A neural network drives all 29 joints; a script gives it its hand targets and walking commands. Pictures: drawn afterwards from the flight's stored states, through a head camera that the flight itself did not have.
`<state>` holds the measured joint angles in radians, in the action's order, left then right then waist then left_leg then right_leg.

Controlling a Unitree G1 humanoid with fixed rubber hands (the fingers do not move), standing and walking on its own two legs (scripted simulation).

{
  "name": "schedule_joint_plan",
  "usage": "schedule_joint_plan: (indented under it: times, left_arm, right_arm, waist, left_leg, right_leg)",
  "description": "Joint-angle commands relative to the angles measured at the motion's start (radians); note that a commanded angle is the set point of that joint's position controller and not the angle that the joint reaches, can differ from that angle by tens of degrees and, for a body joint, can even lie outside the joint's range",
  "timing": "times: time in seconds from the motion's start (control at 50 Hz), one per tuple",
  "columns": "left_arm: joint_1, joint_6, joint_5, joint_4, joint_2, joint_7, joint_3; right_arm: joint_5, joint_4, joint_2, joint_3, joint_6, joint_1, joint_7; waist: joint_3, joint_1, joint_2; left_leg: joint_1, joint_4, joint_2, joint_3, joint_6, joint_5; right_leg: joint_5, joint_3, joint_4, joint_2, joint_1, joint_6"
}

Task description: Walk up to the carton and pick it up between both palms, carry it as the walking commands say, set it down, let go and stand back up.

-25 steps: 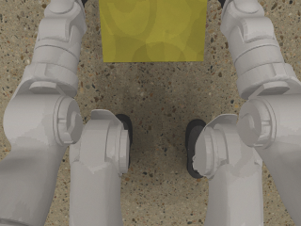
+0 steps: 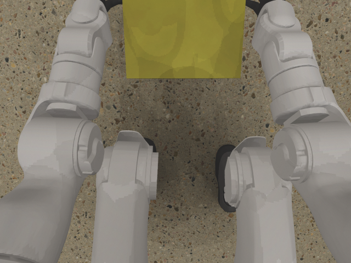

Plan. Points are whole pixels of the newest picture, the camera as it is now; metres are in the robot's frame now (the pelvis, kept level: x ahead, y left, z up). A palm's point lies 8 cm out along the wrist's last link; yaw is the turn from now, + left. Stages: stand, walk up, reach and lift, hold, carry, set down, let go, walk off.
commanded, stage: reach and lift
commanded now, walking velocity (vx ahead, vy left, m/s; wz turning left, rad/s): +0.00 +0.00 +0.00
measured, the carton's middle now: (181, 6) +0.57 +0.04 -0.23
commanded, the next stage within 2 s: none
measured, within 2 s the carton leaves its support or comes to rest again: neither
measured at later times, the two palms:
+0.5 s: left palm out of the picture +0.54 +0.19 -0.10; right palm out of the picture +0.55 -0.09 -0.09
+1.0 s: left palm out of the picture +0.52 +0.18 -0.02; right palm out of the picture +0.53 -0.10 -0.01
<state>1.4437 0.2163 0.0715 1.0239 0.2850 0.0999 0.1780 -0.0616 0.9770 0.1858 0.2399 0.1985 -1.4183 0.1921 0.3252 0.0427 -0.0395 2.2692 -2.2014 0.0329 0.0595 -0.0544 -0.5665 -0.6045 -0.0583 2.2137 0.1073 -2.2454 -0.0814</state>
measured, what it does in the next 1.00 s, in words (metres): rises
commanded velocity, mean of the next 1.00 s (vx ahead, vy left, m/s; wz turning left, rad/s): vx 0.00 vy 0.00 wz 0.00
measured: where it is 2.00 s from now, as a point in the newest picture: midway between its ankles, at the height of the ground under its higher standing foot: (185, 185)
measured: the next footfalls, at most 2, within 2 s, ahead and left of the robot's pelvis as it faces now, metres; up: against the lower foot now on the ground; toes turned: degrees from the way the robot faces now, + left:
none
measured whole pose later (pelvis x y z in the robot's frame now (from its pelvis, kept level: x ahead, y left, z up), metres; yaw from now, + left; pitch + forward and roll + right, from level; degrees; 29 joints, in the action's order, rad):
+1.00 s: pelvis +0.00 +0.00 +0.08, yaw +1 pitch +46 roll -1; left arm 1.24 0.37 -0.22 0.77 0.08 0.11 0.43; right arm 0.19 0.75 0.00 0.47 0.33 -1.23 0.16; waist -0.03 0.02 -0.03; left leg 2.20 -1.88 0.09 0.10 -0.07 -0.49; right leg -0.53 -0.09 1.90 0.14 -2.16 -0.09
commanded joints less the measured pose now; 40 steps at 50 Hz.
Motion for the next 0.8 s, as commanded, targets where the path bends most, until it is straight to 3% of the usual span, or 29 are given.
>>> schedule_joint_plan:
  times: [0.0,0.14,0.52,0.68,0.78]
  left_arm:
    - [0.650,-0.029,0.061,-0.228,-0.966,-0.298,-0.262]
    - [0.631,0.019,-0.008,-0.218,-1.027,-0.325,-0.209]
    - [0.542,0.055,-0.035,-0.327,-1.149,-0.296,-0.301]
    - [0.483,0.065,-0.088,-0.299,-1.185,-0.281,-0.263]
    - [0.484,0.078,-0.108,-0.289,-1.180,-0.284,-0.226]
  right_arm:
    - [-0.063,-0.215,-0.967,-0.326,-0.026,-0.726,-0.290]
    - [0.003,-0.199,-1.007,-0.268,0.019,-0.701,-0.303]
    - [0.029,-0.307,-1.098,-0.323,0.060,-0.581,-0.316]
    - [0.065,-0.244,-1.101,-0.288,0.062,-0.526,-0.333]
    - [0.084,-0.223,-1.116,-0.255,0.076,-0.525,-0.334]
  waist:
    - [-1.358,0.053,-0.003]
    - [-1.352,0.030,0.009]
    - [-1.667,0.004,0.072]
    - [-1.595,-0.009,0.075]
    - [-1.544,-0.001,0.063]
  left_leg:
    - [-0.674,0.176,0.071,-0.156,0.038,0.371]
    - [-0.636,0.223,0.077,-0.164,0.039,0.306]
    - [-0.832,0.294,0.101,-0.154,0.014,0.526]
    - [-0.834,0.372,0.105,-0.142,0.012,0.476]
    - [-0.795,0.416,0.109,-0.154,0.016,0.389]
  right_leg:
    - [0.322,0.155,-0.183,0.055,0.582,0.051]
    - [0.267,0.162,-0.235,0.058,0.558,0.053]
    - [0.428,0.166,-0.306,0.077,0.589,0.046]
    - [0.367,0.173,-0.372,0.083,0.512,0.051]
    - [0.308,0.168,-0.422,0.086,0.538,0.050]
